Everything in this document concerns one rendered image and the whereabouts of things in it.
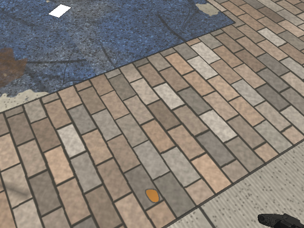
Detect robot right hand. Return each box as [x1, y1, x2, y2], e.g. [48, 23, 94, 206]
[257, 213, 304, 228]

